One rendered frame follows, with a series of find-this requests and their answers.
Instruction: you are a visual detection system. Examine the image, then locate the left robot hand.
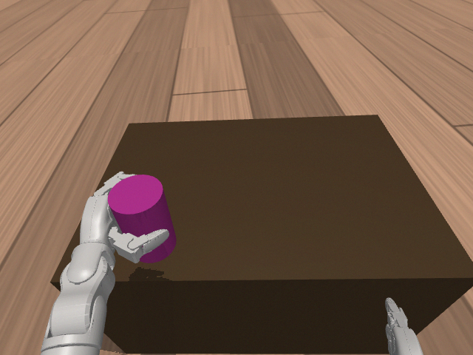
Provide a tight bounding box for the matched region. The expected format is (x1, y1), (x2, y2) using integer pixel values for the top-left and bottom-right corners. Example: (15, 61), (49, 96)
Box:
(80, 172), (169, 263)

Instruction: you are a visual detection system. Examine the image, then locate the left robot arm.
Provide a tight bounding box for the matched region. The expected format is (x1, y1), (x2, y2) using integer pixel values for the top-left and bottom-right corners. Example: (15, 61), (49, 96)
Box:
(41, 242), (115, 355)

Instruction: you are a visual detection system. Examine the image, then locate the right robot hand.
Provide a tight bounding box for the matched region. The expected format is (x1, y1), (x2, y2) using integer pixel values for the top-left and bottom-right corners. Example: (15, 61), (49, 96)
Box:
(385, 297), (423, 355)

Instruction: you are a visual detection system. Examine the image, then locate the can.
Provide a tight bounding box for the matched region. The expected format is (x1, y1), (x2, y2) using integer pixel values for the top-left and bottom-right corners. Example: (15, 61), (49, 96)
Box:
(108, 175), (177, 263)

